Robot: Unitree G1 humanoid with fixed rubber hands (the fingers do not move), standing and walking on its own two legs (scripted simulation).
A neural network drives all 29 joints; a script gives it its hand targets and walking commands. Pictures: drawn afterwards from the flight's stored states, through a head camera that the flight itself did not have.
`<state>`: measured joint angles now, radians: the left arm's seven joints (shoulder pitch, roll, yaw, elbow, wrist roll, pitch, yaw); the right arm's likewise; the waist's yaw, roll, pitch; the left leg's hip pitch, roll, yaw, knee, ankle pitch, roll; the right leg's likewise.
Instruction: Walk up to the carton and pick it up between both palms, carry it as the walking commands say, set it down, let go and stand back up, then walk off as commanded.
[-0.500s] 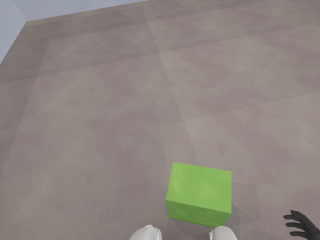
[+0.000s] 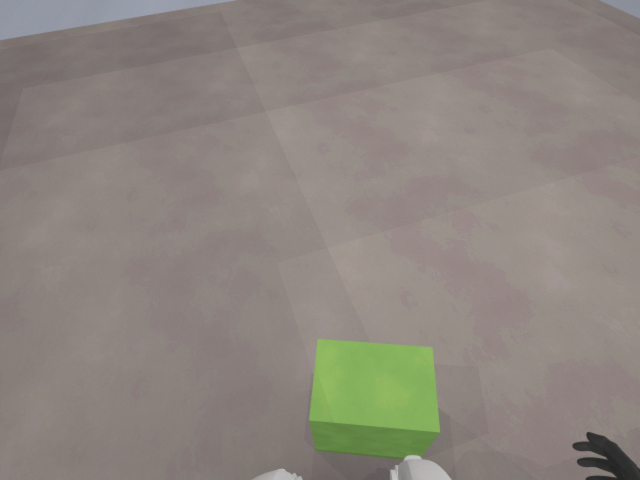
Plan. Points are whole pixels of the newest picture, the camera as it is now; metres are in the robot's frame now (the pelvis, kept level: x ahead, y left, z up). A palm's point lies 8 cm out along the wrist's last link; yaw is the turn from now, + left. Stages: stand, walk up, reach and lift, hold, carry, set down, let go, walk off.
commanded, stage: walk up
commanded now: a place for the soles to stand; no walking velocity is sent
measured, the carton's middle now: (370, 402) +0.40 -0.08 -0.56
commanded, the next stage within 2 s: none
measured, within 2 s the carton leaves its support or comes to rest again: neither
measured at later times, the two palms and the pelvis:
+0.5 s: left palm out of the picture +0.09 +0.34 -0.06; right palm out of the picture +0.13 -0.35 -0.07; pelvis +0.01 +0.00 +0.00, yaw -3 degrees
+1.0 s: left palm out of the picture +0.11 +0.33 -0.06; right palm out of the picture +0.11 -0.36 -0.07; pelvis +0.01 -0.01 +0.00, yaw -5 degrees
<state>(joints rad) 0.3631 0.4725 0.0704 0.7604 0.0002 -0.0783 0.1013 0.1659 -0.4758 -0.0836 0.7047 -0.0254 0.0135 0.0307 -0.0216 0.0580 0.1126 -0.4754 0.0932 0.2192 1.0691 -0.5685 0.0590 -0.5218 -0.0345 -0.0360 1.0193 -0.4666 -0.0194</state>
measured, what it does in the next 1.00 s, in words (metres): steps on the spot: right foot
